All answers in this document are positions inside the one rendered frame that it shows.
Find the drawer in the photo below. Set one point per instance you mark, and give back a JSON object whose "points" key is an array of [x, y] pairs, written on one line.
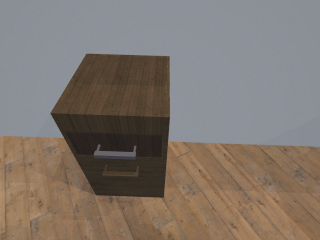
{"points": [[147, 145]]}

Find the handle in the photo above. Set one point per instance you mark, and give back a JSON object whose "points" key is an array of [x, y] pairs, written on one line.
{"points": [[115, 154], [120, 174]]}

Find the cabinet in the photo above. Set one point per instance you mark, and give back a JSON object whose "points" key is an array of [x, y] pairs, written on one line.
{"points": [[121, 94]]}

